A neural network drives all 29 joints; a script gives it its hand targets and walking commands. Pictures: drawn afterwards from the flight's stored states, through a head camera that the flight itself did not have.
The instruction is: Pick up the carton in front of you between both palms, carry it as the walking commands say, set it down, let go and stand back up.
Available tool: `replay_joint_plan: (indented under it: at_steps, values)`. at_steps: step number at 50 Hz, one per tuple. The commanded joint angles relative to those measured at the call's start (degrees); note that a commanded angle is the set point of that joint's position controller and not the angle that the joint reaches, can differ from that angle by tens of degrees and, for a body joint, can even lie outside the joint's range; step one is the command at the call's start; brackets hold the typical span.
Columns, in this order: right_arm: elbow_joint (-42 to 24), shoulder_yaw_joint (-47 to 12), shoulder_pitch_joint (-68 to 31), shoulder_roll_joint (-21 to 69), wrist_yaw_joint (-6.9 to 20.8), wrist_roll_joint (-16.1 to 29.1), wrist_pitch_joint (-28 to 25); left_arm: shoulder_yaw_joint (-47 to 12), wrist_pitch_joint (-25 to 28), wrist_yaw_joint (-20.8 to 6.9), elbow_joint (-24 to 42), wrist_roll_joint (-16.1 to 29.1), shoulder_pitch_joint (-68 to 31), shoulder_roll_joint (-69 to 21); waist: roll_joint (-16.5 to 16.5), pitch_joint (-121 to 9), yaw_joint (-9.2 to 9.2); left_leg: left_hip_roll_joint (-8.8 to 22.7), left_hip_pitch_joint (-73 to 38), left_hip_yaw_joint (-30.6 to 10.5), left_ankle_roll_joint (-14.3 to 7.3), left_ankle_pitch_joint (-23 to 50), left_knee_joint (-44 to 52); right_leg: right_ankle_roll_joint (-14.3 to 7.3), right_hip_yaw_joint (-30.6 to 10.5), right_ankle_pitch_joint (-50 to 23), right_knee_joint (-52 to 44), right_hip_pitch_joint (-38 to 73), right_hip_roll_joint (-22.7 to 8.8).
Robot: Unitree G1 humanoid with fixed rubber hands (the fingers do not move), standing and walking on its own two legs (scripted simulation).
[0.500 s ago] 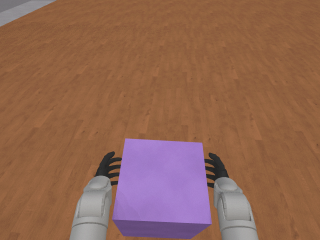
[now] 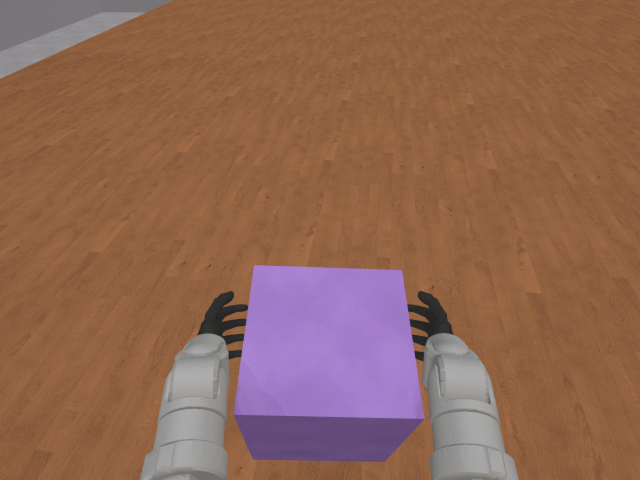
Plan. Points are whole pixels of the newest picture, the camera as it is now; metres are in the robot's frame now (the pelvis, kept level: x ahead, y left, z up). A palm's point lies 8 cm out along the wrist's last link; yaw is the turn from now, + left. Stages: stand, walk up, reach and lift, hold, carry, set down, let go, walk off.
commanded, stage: set down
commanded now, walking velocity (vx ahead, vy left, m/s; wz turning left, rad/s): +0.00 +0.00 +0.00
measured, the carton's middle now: (323, 369) +0.33 +0.00 -0.05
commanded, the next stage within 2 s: none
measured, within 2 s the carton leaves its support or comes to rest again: neither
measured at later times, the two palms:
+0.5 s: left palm (247, 376) +0.38 +0.14 -0.16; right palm (412, 399) +0.33 -0.15 -0.17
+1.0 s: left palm (271, 383) +0.44 +0.12 -0.29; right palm (409, 412) +0.37 -0.17 -0.30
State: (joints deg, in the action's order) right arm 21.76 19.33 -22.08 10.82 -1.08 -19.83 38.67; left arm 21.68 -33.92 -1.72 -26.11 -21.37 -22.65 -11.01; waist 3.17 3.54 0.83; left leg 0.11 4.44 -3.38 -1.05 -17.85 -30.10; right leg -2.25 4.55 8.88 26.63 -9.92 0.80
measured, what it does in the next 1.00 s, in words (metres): lowers itself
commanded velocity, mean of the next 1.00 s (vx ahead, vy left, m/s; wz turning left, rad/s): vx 0.00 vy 0.00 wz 0.00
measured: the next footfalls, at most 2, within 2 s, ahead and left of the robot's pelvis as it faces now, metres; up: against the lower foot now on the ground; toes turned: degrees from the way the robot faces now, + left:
none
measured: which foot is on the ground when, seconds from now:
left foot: down 0.00-1.00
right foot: down 0.00-1.00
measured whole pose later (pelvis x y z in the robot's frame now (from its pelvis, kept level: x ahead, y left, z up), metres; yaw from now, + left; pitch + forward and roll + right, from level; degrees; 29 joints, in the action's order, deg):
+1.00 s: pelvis -0.05 +0.04 -0.21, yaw +0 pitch +44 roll +1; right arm 28.5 32.1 -48.8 7.8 -5.2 -16.1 17.1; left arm 22.0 -14.2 4.3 -42.3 -13.5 -56.6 -1.3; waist 3.5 -9.4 4.8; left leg -4.0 102.3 1.5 -2.0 -32.7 -90.5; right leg 0.9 -1.1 20.0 84.2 -108.7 -2.1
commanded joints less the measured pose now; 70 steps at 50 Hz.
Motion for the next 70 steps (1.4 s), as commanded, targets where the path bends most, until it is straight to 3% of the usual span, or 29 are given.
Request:
replay_joint_plan:
  at_steps: [1, 6, 10, 13, 16, 22, 26, 30, 34, 40, 50, 55, 59, 70]
  values:
    - [8.0, -20.2, -31.2, 52.8, 13.3, 10.1, -4.6, -19.6, 4.8, -14.5, -6.9, 8.0, -35.3, -45.6, -4.3, -9.0, 0.18, -3.7, 24.2, -2.7, -3.7, -5.5, 5.4, 2.4, -12.9, 12.4, -2.6, 17.3, 0.6]
    - [13.2, -8.3, -30.8, 42.3, 10.2, 2.5, -10.8, -8.3, 10.5, -11.7, -13.9, -0.3, -33.3, -36.2, -3.5, -8.7, 0.33, -4.5, 32.3, -2.7, -3.4, -2.7, -0.9, 2.1, -12.4, 6.3, 3.6, 8.8, 1.7]
    - [12.2, -7.9, -29.9, 38.4, 8.0, 0.8, -18.3, -7.8, 16.9, -10.9, -14.2, -1.5, -31.6, -32.8, -3.1, -15.7, 0.45, -6.1, 38.6, -2.1, -2.8, 1.1, -5.9, 1.6, -11.8, -6.9, 10.3, 2.6, 2.3]
    - [10.6, -12.8, -32.1, 40.0, 7.4, 2.6, -24.4, -12.3, 22.6, -10.6, -14.0, 0.9, -33.0, -34.0, -3.3, -23.5, -0.01, -7.2, 44.0, -1.7, -2.5, 3.9, -9.4, 2.0, -11.2, -14.2, 15.6, 0.4, 2.9]
    - [10.8, -18.8, -35.5, 42.7, 7.2, 4.9, -29.5, -18.9, 27.5, -10.5, -14.5, 4.3, -35.6, -37.3, -2.7, -34.0, 0.13, -7.9, 50.6, -1.3, -1.4, 5.6, -14.0, 2.2, -10.7, -16.7, 21.6, -2.5, 3.9]
    - [4.5, -29.8, -41.1, 44.2, 6.6, 9.7, -33.4, -32.3, 30.6, -8.8, -9.4, 12.2, -41.9, -41.4, -1.2, -60.7, 3.08, -9.0, 56.6, -1.1, 0.7, 12.9, -24.3, 1.9, -8.9, -26.1, 33.2, -7.4, 4.8]
    - [3.6, -30.3, -42.3, 43.0, 7.6, 10.4, -31.7, -34.0, 28.6, -7.4, -9.2, 14.0, -43.8, -42.5, -0.2, -63.4, 4.89, -8.9, 58.8, -1.8, 1.4, 11.2, -28.5, 2.0, -6.6, -18.7, 37.7, -20.5, 5.8]
    - [7.0, -26.5, -45.6, 43.9, 10.3, 9.7, -27.9, -30.6, 24.8, -7.9, -12.9, 12.2, -46.6, -44.6, 1.0, -56.7, 4.93, -9.0, 64.9, -1.7, 1.3, 2.8, -30.6, 1.9, -5.1, -6.9, 40.5, -33.9, 6.2]
    - [9.4, -23.0, -50.4, 44.7, 12.5, 8.7, -24.7, -27.0, 21.8, -8.8, -15.8, 10.8, -50.7, -45.5, 0.6, -55.1, 4.87, -9.4, 69.7, -1.2, 1.1, -1.1, -33.8, 2.0, -4.0, -2.2, 43.7, -42.6, 6.2]
    - [11.5, -20.3, -55.9, 44.8, 13.1, 8.6, -22.9, -24.8, 20.4, -9.2, -18.2, 11.2, -56.6, -44.6, -0.3, -59.4, 5.09, -10.4, 75.5, 0.1, 1.1, -1.4, -39.9, 2.6, -3.3, -2.2, 49.2, -50.1, 6.3]
    - [10.2, -20.4, -62.6, 43.5, 10.6, 11.4, -23.0, -27.2, 20.5, -9.3, -19.3, 14.9, -64.4, -41.7, 0.5, -69.0, 6.78, -11.1, 83.6, 2.0, 1.1, 1.1, -50.5, 3.7, -2.7, -6.6, 58.4, -55.9, 6.4]
    - [8.7, -21.4, -68.0, 42.4, 9.7, 13.6, -22.9, -26.4, 20.2, -9.0, -21.1, 15.0, -67.5, -39.2, 0.1, -70.8, 5.89, -11.3, 85.9, 3.0, 0.9, 0.4, -55.1, 4.8, -1.8, -5.0, 62.0, -60.8, 6.6]
    - [9.3, -19.2, -69.3, 40.7, 8.2, 13.1, -22.8, -27.2, 20.1, -9.5, -22.1, 16.1, -70.9, -37.9, 1.0, -70.7, 8.23, -11.5, 92.1, 3.7, 0.7, -2.1, -58.4, 4.8, -1.8, -5.4, 64.7, -59.7, 6.4]
    - [8.6, -15.5, -79.8, 34.9, 6.4, 14.5, -23.9, -24.6, 19.7, -8.9, -27.7, 15.7, -78.7, -31.5, 3.4, -68.2, 9.38, -11.0, 100.0, 4.1, 0.0, -5.4, -65.9, 5.2, -0.5, -3.4, 72.3, -66.2, 5.6]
